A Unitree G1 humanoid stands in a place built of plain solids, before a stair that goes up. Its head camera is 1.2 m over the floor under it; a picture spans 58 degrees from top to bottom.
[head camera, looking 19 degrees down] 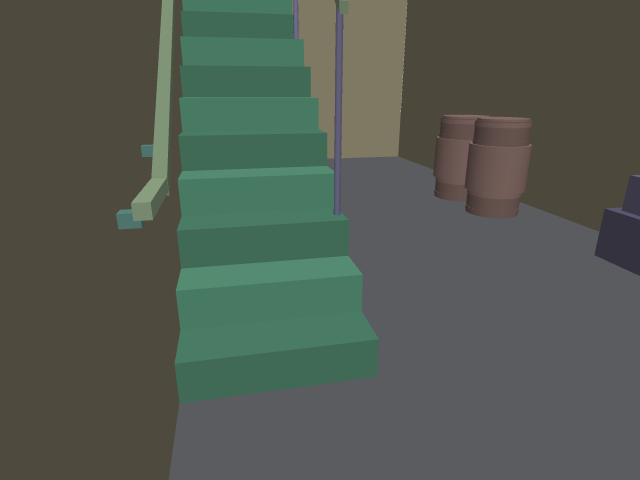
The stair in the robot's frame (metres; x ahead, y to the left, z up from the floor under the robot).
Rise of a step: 0.19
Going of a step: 0.26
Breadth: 0.84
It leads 12 degrees to the left of straight ahead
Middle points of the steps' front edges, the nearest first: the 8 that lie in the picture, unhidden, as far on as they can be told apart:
1.53 0.16 0.19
1.78 0.21 0.38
2.03 0.26 0.58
2.28 0.32 0.77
2.53 0.37 0.97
2.78 0.42 1.16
3.03 0.47 1.35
3.28 0.53 1.55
